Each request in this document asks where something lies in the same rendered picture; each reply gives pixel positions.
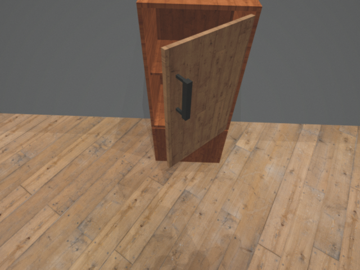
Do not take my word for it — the cupboard door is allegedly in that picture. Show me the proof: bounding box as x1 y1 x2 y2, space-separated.
161 14 255 168

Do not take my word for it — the handle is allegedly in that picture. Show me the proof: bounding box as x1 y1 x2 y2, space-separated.
175 74 192 121

